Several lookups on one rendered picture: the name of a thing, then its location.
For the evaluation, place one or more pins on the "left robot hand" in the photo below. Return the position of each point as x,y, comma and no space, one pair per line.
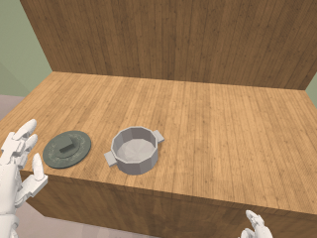
15,151

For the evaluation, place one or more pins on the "lid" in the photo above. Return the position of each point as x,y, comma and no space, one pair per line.
71,157

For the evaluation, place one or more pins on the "pot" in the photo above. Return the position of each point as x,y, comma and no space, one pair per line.
134,150

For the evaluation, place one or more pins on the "right robot hand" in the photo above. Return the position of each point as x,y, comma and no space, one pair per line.
261,231

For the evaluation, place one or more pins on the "left robot forearm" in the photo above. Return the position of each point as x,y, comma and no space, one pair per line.
8,225

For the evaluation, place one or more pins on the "knob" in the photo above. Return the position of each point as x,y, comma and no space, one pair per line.
64,144

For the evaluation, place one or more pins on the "table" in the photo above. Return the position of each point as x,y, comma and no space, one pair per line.
223,81

